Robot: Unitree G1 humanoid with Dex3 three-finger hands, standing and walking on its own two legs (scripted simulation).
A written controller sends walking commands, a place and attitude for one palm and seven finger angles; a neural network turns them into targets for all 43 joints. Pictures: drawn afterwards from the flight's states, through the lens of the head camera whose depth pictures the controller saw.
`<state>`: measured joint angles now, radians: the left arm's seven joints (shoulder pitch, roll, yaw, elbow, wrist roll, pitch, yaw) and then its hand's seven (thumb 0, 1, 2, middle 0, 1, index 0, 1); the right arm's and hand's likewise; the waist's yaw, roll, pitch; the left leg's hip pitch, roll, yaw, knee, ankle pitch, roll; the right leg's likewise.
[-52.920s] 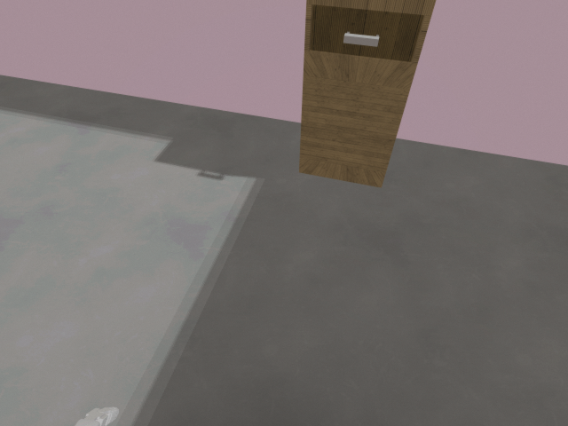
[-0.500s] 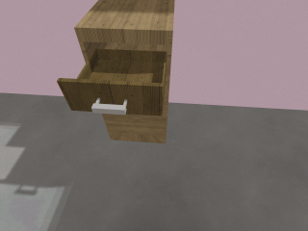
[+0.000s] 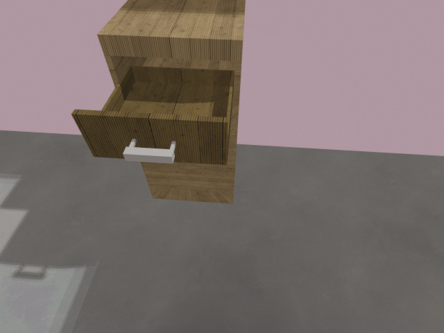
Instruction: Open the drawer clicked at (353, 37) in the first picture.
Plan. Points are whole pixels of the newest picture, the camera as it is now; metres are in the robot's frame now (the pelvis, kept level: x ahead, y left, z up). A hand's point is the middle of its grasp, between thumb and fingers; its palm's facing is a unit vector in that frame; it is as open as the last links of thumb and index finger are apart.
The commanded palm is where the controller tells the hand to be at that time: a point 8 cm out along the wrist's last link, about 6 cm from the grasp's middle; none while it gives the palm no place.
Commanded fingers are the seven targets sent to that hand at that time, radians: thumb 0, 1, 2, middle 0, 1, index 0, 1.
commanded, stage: look to check the result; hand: left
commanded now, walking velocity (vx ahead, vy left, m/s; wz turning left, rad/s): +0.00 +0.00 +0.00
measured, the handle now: (151, 149) +0.55 +0.22 -0.03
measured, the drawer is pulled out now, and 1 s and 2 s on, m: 0.30 0.30 0.30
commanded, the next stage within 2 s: stand and wait in 0.30 s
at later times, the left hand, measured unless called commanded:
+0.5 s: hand out of the picture +0.01 +0.16 -0.17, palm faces +0.04 -0.98 -0.19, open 7.4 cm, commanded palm none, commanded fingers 0.00 0.90 0.90 -0.20 -0.30 -0.20 -0.30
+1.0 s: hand out of the picture +0.02 +0.16 -0.17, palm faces +0.04 -0.98 -0.21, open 7.4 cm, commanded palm none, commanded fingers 0.00 0.90 0.90 -0.20 -0.30 -0.20 -0.30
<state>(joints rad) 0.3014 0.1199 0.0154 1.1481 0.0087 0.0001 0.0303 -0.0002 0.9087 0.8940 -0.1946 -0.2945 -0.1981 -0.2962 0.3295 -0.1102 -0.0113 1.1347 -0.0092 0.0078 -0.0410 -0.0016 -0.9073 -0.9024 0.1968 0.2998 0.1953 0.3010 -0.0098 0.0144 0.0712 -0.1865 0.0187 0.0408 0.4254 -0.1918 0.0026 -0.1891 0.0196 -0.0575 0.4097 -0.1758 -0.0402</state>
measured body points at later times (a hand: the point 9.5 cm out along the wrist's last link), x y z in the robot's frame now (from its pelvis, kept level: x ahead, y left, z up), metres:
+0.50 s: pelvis +0.01 -0.01 +0.00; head +0.02 -0.01 +0.45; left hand +0.01 +0.21 -0.16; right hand -0.01 -0.21 -0.17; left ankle +0.03 +0.12 -0.74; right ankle +0.03 -0.09 -0.74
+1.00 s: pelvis +0.02 -0.02 +0.00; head +0.04 -0.03 +0.45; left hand +0.02 +0.21 -0.15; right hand +0.01 -0.23 -0.17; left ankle +0.03 +0.12 -0.74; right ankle +0.03 -0.09 -0.74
